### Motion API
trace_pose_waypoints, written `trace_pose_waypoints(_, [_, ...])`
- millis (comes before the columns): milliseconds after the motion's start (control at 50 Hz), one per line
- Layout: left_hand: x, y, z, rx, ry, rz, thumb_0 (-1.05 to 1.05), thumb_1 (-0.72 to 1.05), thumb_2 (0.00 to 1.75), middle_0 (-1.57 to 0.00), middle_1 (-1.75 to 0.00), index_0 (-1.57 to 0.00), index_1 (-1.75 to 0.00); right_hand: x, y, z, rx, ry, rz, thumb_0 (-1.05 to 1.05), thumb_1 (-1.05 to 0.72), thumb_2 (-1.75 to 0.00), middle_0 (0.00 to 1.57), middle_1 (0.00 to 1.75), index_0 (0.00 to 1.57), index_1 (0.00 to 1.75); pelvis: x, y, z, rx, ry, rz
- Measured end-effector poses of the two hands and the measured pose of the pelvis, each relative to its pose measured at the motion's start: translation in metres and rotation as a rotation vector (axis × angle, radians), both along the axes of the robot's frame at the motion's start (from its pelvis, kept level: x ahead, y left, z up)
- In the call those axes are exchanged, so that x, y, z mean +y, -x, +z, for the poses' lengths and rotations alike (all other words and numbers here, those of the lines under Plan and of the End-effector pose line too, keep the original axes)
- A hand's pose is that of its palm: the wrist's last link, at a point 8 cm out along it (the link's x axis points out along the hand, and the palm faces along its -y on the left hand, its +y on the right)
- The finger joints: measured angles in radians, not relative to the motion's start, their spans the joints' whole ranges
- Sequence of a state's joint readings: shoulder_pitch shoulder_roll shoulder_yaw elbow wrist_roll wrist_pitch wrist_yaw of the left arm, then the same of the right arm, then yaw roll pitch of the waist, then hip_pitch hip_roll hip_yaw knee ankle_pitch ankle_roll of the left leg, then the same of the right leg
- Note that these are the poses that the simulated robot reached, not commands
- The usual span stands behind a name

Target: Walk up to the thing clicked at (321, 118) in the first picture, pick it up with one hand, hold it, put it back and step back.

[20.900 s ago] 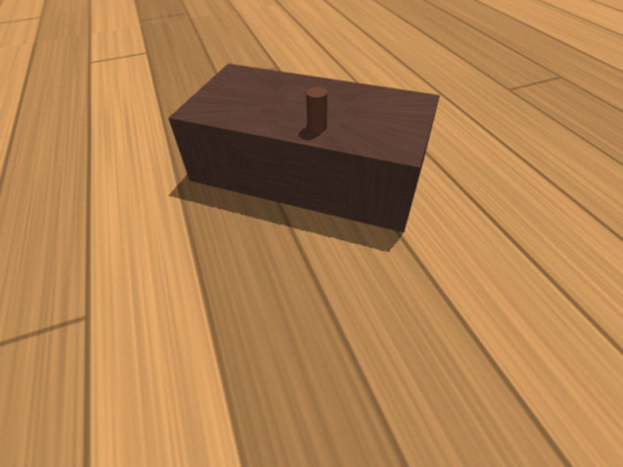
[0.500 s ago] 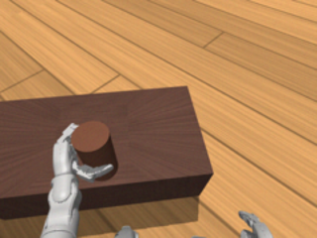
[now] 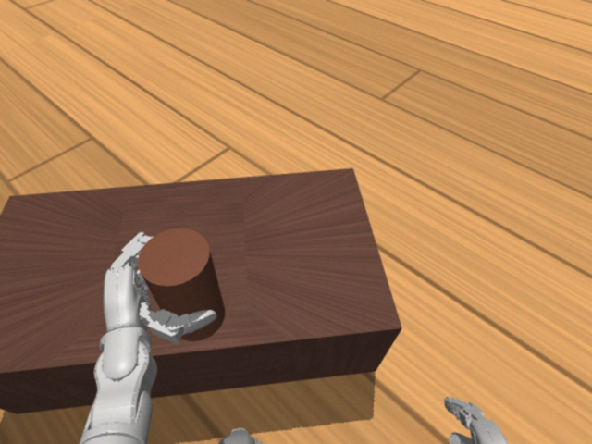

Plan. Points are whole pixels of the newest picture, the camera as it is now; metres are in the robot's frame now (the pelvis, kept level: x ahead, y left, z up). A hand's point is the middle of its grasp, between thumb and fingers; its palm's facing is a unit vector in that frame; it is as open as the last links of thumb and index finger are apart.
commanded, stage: hold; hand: left
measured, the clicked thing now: (187, 288) +0.33 +0.15 +0.03
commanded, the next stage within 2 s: none
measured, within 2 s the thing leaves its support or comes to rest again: neither
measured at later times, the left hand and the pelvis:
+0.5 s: hand (175, 292) +0.32 +0.17 +0.04, palm faces +0.18 -0.98 -0.05, open 11.6 cm; pelvis -0.01 +0.00 +0.00, yaw +0 degrees
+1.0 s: hand (176, 288) +0.32 +0.16 +0.04, palm faces +0.17 -0.98 -0.05, open 11.6 cm; pelvis +0.00 +0.00 +0.00, yaw +0 degrees
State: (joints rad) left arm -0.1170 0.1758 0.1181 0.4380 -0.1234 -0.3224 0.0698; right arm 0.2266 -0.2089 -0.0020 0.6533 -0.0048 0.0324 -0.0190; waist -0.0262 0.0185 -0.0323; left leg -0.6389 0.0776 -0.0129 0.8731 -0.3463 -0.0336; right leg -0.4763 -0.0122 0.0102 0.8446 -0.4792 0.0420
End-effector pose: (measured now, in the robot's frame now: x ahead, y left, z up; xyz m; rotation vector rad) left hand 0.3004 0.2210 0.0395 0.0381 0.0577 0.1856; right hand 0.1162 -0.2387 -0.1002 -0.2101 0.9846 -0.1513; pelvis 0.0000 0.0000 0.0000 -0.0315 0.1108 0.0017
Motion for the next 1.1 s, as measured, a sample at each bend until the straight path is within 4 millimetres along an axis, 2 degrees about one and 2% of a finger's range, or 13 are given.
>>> trace_pose_waypoints(480, [-0.005,0.011,0.003,-0.007,-0.006,-0.008,-0.04,-0.61,0.84,-0.68,-1.17,-0.70,-1.17,-0.003,0.001,0.004,-0.018,0.006,0.008,0.01,-0.94,-0.91,0.20,0.30,0.20,0.30,-0.002,0.006,0.003,-0.018,-0.005,0.002])
trace_pose_waypoints(940, [-0.007,0.010,0.004,-0.004,-0.011,-0.020,-0.04,-0.61,0.85,-0.67,-1.18,-0.69,-1.18,-0.005,-0.002,0.003,-0.008,0.000,0.002,0.01,-0.94,-0.92,0.20,0.30,0.20,0.30,-0.004,0.001,0.004,-0.016,-0.008,0.000])
trace_pose_waypoints(1100, [-0.006,0.003,0.007,-0.020,0.007,0.005,-0.04,-0.61,0.85,-0.67,-1.17,-0.69,-1.18,-0.004,-0.006,0.004,-0.012,0.001,0.006,0.01,-0.94,-0.92,0.20,0.30,0.20,0.30,-0.004,0.000,0.005,-0.014,-0.009,0.002])
